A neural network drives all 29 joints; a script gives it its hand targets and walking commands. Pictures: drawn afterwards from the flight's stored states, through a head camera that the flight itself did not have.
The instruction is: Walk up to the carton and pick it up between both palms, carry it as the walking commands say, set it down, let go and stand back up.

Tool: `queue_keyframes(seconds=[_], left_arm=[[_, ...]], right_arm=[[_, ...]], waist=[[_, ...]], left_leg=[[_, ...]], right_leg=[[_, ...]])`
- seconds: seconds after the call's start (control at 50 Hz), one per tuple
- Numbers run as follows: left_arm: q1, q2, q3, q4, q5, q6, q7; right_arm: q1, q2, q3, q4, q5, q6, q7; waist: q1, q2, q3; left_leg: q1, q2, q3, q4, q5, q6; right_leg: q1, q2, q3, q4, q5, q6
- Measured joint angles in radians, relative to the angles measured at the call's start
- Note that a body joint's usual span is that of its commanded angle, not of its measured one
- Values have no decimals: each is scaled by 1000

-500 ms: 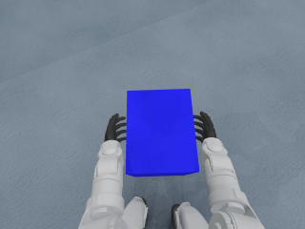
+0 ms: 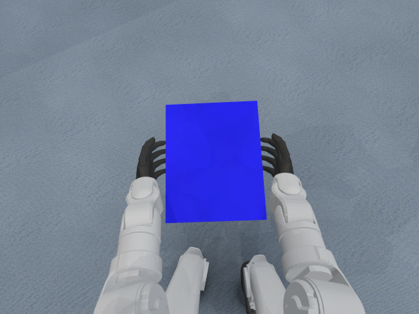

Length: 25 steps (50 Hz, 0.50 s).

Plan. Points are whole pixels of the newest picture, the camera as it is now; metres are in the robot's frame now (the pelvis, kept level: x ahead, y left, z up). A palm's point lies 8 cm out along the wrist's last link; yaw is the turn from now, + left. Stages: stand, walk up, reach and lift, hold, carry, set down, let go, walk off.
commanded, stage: set down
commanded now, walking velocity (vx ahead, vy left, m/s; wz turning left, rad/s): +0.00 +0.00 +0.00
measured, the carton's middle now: (214, 169) +0.40 +0.05 -0.16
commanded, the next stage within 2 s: none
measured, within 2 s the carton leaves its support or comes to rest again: neither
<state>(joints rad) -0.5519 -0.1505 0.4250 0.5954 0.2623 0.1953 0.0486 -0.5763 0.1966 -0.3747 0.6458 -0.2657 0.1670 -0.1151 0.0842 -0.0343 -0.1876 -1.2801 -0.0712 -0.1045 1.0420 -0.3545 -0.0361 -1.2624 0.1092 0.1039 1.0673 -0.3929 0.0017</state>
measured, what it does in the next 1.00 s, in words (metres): lowers itself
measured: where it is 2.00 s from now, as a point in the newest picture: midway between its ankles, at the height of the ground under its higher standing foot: (221, 296)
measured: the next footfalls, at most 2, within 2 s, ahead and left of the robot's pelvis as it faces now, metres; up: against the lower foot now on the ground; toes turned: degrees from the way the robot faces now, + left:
none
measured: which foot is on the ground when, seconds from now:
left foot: down 0.00-1.00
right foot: down 0.00-1.00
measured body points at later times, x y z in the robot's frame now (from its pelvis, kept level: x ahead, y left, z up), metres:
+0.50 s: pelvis -0.03 +0.01 -0.08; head +0.20 +0.02 +0.31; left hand +0.39 +0.18 -0.18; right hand +0.42 -0.09 -0.18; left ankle +0.05 +0.13 -0.64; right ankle +0.04 -0.11 -0.64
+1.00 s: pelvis -0.04 +0.00 -0.15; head +0.24 +0.01 +0.21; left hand +0.42 +0.19 -0.26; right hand +0.44 -0.08 -0.27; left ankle +0.05 +0.13 -0.64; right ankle +0.04 -0.11 -0.64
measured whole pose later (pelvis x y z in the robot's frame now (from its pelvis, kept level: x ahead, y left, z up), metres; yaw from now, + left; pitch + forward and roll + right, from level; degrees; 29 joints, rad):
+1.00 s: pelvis -0.04 +0.00 -0.15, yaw -1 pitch +44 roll +0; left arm -0.92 -0.02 0.43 0.73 0.19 0.22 0.10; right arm -0.97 0.06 -0.37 0.81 -0.18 0.18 -0.16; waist 0.09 -0.03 -0.13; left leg -1.90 -0.12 -0.11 1.64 -0.51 -0.07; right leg -1.88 0.17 0.07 1.66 -0.55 0.03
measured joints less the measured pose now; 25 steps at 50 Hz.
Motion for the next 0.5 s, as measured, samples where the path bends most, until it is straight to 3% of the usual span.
queue_keyframes(seconds=[0.28, 0.42, 0.5], left_arm=[[-92, 16, -45, 25, -51, -1, 65], [-162, 39, -33, 55, -47, 20, 77], [-210, 43, -16, 83, -31, 24, 76]], right_arm=[[-101, -79, 8, 58, 81, -18, 11], [-195, -93, -25, 112, 47, -5, 16], [-231, -106, -35, 125, 54, 5, 12]], waist=[[-4, -1, -16], [-24, 6, -7], [-14, -5, 8]], left_leg=[[-232, -26, 7, 230, -62, 11], [-319, -42, -6, 317, -77, 2], [-363, -38, -3, 360, -90, -5]], right_leg=[[-220, 7, -2, 217, -65, 29], [-304, 9, -17, 305, -87, 29], [-352, 21, -16, 349, -95, 28]])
